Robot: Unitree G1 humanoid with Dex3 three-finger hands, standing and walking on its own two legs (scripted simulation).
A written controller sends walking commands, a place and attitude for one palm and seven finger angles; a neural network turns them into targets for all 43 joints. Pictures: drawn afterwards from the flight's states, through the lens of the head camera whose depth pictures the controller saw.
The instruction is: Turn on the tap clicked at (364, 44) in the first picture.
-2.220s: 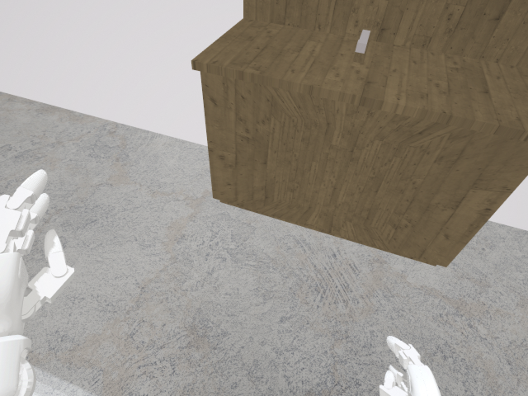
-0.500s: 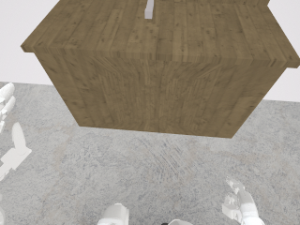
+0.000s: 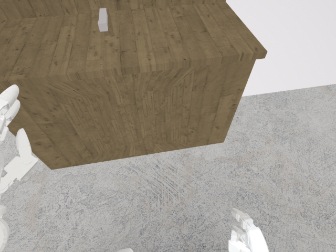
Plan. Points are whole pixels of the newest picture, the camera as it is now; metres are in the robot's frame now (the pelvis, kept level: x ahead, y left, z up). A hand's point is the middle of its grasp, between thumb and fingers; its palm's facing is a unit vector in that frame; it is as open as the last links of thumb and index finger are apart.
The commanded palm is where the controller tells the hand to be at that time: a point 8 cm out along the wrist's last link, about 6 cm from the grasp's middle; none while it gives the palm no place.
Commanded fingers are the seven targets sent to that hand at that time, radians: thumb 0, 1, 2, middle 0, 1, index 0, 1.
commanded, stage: turn to face it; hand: left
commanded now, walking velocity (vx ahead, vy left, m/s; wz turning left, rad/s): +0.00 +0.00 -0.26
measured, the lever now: (103, 25) +0.78 +0.29 +0.12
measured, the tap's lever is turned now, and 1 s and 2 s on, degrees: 0 0 0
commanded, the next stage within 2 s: take the last steps up to it in 0.06 s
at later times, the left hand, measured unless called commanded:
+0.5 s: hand (35, 192) +0.17 +0.20 +0.19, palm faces +0.40 -0.85 -0.35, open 7.4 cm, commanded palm +0.13 +0.24 +0.19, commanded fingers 0.00 0.90 0.90 -0.20 -0.30 -0.20 -0.30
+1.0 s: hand (102, 158) +0.23 +0.13 +0.19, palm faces +0.28 -0.82 -0.50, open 7.4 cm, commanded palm +0.18 +0.18 +0.19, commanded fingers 0.00 0.90 0.90 -0.20 -0.30 -0.20 -0.30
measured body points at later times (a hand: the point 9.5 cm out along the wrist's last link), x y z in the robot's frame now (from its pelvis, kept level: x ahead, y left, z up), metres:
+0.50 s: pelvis -0.04 -0.03 +0.01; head -0.07 -0.02 +0.46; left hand +0.14 +0.24 +0.21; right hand +0.09 -0.30 -0.06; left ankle -0.03 +0.09 -0.72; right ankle -0.02 -0.11 -0.69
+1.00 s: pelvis +0.00 -0.09 +0.02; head +0.03 -0.11 +0.47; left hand +0.21 +0.17 +0.21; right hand +0.11 -0.36 -0.09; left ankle +0.06 +0.06 -0.67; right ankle -0.02 -0.17 -0.72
